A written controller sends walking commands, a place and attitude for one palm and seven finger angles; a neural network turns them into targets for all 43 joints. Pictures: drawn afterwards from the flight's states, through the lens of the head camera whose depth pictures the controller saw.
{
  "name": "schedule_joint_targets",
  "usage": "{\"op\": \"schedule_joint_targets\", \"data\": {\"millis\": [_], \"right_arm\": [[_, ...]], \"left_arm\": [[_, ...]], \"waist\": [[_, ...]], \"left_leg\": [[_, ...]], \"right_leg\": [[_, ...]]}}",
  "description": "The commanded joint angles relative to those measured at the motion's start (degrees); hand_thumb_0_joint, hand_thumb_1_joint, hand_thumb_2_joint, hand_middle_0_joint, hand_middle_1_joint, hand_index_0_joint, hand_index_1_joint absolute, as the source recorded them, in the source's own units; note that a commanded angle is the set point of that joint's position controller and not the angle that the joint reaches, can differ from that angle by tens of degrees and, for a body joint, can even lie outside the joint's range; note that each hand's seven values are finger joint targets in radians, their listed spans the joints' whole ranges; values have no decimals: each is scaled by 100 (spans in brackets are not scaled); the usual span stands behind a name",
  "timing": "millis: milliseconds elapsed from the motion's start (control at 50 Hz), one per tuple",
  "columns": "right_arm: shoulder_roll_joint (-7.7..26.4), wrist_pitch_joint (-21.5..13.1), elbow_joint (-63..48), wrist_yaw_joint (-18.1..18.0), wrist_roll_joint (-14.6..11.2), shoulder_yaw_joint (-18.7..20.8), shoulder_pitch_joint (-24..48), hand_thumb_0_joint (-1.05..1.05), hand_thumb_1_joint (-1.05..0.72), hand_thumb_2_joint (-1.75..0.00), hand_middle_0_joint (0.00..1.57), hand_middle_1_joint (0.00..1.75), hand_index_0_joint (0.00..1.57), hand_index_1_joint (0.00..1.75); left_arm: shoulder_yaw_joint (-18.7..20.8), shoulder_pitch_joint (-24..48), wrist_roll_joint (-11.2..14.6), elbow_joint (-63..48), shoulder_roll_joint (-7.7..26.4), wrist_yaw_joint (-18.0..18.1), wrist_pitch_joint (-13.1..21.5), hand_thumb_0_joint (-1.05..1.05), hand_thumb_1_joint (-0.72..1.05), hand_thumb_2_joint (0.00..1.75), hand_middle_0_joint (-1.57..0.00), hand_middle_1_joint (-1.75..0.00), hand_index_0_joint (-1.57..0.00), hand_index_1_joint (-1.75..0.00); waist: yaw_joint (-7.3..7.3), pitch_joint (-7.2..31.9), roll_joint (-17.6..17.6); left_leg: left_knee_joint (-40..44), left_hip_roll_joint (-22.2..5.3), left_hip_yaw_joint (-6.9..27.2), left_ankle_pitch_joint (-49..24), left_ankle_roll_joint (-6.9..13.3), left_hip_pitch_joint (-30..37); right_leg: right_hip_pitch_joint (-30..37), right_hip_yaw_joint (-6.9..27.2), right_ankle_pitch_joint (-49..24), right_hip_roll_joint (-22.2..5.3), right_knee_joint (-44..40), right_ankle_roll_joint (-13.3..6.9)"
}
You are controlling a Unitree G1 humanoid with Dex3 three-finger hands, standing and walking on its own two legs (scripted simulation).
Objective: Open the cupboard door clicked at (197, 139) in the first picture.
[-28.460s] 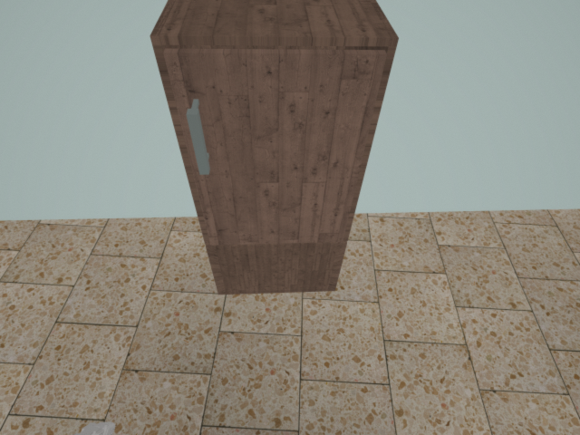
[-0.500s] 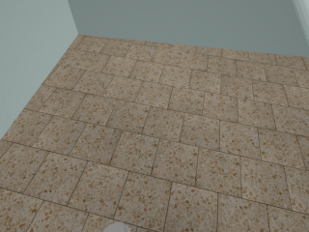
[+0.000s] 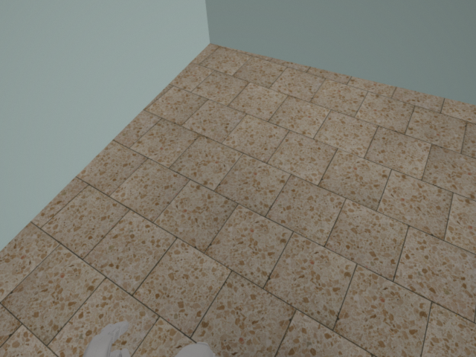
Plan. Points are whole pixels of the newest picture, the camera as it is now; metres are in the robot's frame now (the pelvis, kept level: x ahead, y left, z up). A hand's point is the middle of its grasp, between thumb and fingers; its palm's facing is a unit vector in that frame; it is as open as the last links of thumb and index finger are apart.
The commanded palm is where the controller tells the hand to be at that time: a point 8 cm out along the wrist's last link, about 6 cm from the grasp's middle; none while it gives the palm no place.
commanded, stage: turn to face it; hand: left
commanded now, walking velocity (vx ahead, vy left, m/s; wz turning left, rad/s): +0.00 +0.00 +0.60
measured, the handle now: out of the picture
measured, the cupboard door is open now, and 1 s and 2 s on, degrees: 42 42 42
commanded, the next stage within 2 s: none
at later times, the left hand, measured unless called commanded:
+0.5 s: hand out of the picture +0.02 +0.21 -0.16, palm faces +0.36 -0.89 -0.27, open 7.4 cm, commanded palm none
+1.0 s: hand out of the picture -0.02 +0.15 -0.18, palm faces +0.63 -0.74 -0.22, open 7.4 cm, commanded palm none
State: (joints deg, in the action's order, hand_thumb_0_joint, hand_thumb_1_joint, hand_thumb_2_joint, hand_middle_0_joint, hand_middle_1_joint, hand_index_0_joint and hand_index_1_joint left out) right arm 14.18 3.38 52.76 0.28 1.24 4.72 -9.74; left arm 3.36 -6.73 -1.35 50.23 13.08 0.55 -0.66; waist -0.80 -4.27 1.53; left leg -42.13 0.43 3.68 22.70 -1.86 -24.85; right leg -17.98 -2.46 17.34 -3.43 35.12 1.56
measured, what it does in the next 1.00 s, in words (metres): steps on the spot, turning left: left foot, then right foot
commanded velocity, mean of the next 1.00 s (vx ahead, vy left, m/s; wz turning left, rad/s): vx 0.00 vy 0.00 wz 0.60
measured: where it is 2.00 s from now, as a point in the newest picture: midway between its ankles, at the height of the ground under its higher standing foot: outside the picture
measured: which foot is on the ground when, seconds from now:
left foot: up 0.00-0.30, down 0.32-0.62, up 0.64-0.92, down 0.94-1.00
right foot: down 0.00-0.30, up 0.32-0.60, down 0.62-0.94, up 0.96-1.00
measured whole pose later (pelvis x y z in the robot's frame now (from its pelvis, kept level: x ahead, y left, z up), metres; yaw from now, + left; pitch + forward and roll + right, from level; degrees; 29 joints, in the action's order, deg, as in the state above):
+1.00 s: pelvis +0.06 -0.05 -0.01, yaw +40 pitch +0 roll +1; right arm 13.1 2.1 50.8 1.4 1.3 3.5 -6.5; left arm 3.2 -11.4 -1.0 51.5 13.2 0.4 -2.7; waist -0.2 -6.7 -3.5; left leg -37.3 -0.2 -4.2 17.9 1.8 -19.3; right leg -20.5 -8.2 31.0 -8.7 53.1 3.8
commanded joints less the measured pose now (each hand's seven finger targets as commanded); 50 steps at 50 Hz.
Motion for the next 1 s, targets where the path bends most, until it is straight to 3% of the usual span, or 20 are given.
{"op": "schedule_joint_targets", "data": {"millis": [0,40,160,240,260,280,300,400,520,560,600,620,700,800,860,880,900,920,940,980], "right_arm": [[462,-43,-583,64,-10,170,385,0,-90,-90,20,30,20,30],[344,-31,-515,115,-26,101,353,0,-90,-90,20,30,20,30],[169,-96,-625,171,-71,-68,815,0,-90,-90,20,30,20,30],[444,-143,-551,137,-38,-13,252,0,-90,-90,20,30,20,30],[736,-187,-437,121,-2,81,-209,0,-90,-90,20,30,20,30],[1453,-227,-397,84,49,261,-674,0,-90,-90,20,30,20,30],[1696,-161,-273,57,-8,285,-1001,0,-90,-90,20,30,20,30],[1158,-217,-560,-94,39,150,201,0,-90,-90,20,30,20,30],[1186,-155,-578,-48,42,227,331,0,-90,-90,20,30,20,30],[1040,-124,-677,-39,-13,227,537,0,-90,-90,20,30,20,30],[433,-139,-912,30,-69,137,551,0,-90,-90,20,30,20,30],[624,-101,-903,36,-37,183,552,0,-90,-90,20,30,20,30],[339,-10,-574,126,-39,82,409,0,-90,-90,20,30,20,30],[123,-75,-606,173,-76,-32,685,0,-90,-90,20,30,20,30],[223,-135,-577,152,-67,-26,424,0,-90,-90,20,30,20,30],[361,-160,-501,143,-51,9,131,0,-90,-90,20,30,20,30],[769,-211,-417,124,-7,118,-294,0,-90,-90,20,30,20,30],[1388,-218,-398,88,34,290,-660,0,-90,-90,20,30,20,30],[1557,-170,-255,36,31,298,-1045,0,-90,-90,20,30,20,30],[1272,-218,-309,-106,42,236,-715,0,-90,-90,20,30,20,30]], "left_arm": [[190,-343,-3,-323,1005,147,119,0,90,90,-20,-30,-20,-30],[133,-254,-7,-363,774,143,133,0,90,90,-20,-30,-20,-30],[246,-981,-30,-116,1140,132,163,0,90,90,-20,-30,-20,-30],[303,-793,28,-148,1211,84,154,0,90,90,-20,-30,-20,-30],[281,-694,70,-231,1145,58,146,0,90,90,-20,-30,-20,-30],[195,-617,115,-468,721,9,113,0,90,90,-20,-30,-20,-30],[131,-293,50,-669,709,59,28,0,90,90,-20,-30,-20,-30],[191,-274,46,-349,611,-1,-127,0,90,90,-20,-30,-20,-30],[170,-533,49,-366,521,-20,-49,0,90,90,-20,-30,-20,-30],[224,-995,51,-291,663,13,21,0,90,90,-20,-30,-20,-30],[365,-1155,-71,-335,1528,101,106,0,90,90,-20,-30,-20,-30],[330,-996,-28,-396,1413,143,105,0,90,90,-20,-30,-20,-30],[160,-351,-17,-510,824,153,115,0,90,90,-20,-30,-20,-30],[274,-798,-38,-312,1071,145,133,0,90,90,-20,-30,-20,-30],[333,-809,-5,-230,1163,102,116,0,90,90,-20,-30,-20,-30],[345,-712,34,-240,1148,84,108,0,90,90,-20,-30,-20,-30],[325,-668,75,-345,981,55,84,0,90,90,-20,-30,-20,-30],[184,-482,100,-581,565,11,57,0,90,90,-20,-30,-20,-30],[144,-59,34,-795,596,55,-12,0,90,90,-20,-30,-20,-30],[176,223,45,-639,538,85,-56,0,90,90,-20,-30,-20,-30]], "waist": [[89,332,-1638],[1,333,-1509],[358,638,-1374],[-15,911,-1180],[-291,1253,-548],[-533,1483,1394],[-622,1444,1247],[-15,542,806],[67,723,876],[351,788,563],[511,709,-2143],[433,704,-1670],[30,504,-1494],[321,657,-1279],[212,765,-1202],[16,896,-1065],[-221,1192,-110],[-432,1236,1631],[-605,1164,1125],[-435,902,1292]], "left_leg": [[-2984,-219,-170,654,-105,-1182],[-2602,-287,-419,345,-193,-1038],[-227,-82,-1082,310,-142,-295],[1232,36,-1207,-762,59,1068],[1601,-384,-822,-2099,270,2219],[1704,-2120,1496,-4431,1189,3276],[1819,-2706,1834,-4829,1728,2953],[2146,-1493,942,-2543,1112,1214],[1884,-1173,1056,-2026,957,813],[1352,-848,963,-1533,678,137],[-1302,395,-353,1281,-41,-1168],[-2350,38,-22,1273,24,-942],[-2510,-217,-393,410,-161,-755],[-429,-114,-936,417,-145,-176],[804,-9,-1109,-240,-48,502],[1403,-28,-1059,-821,25,1110],[1791,-654,-314,-2121,312,2188],[1887,-2249,1806,-4443,1167,2973],[1899,-2631,1939,-4417,1658,2625],[2009,-2054,1719,-3903,1440,2078]], "right_leg": [[664,1386,-1617,-1914,-1725,-962],[923,376,-2940,-1514,-1395,-755],[1908,-161,-4640,-1639,-762,-700],[1343,-589,-4254,-1600,126,-363],[524,-803,-3391,-1472,1015,-97],[-1241,-928,767,-559,2474,359],[-1588,-206,2200,-359,3191,307],[-1208,191,943,-249,2819,317],[7,-129,611,242,723,240],[1058,-94,-240,172,-651,196],[1482,2483,-767,-2407,-2095,-825],[952,2230,-983,-2583,-1965,-1143],[895,360,-2662,-1515,-1355,-795],[1562,-66,-3550,-1673,-955,-778],[1481,-354,-3542,-1665,-419,-539],[1154,-536,-3271,-1611,8,-350],[239,-790,-2230,-1351,978,-33],[-1444,-835,1626,-483,2299,395],[-1650,-166,2210,-383,2933,299],[-1833,270,1511,-372,3363,316]]}}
